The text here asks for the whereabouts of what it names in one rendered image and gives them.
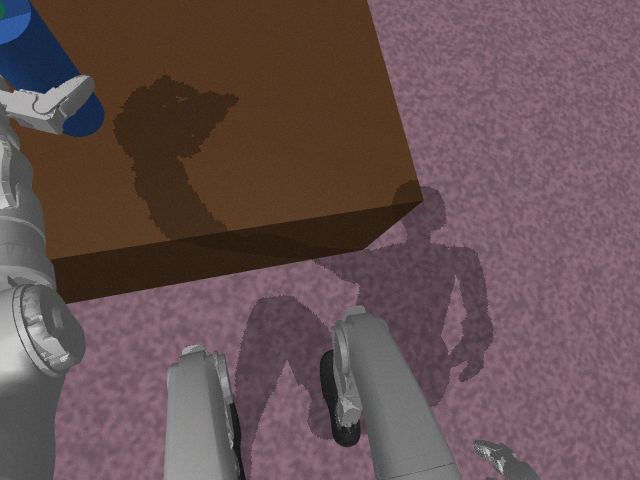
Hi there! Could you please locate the bottle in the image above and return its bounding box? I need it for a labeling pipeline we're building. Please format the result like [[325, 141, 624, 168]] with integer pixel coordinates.
[[0, 0, 105, 137]]

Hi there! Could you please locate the right robot hand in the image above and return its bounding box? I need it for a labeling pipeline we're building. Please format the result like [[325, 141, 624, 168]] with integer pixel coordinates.
[[473, 440, 541, 480]]

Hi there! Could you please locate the left robot hand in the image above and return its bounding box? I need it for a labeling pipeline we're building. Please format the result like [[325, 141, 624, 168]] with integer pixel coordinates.
[[0, 75, 95, 135]]

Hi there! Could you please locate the right robot foot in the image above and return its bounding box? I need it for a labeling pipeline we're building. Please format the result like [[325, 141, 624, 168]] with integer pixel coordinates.
[[320, 350, 361, 447]]

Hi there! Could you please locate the left robot foot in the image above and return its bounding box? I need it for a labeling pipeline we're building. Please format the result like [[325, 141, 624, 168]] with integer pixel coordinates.
[[229, 402, 245, 480]]

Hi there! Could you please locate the left robot arm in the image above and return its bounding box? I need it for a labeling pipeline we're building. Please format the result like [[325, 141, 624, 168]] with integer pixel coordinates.
[[0, 117, 86, 480]]

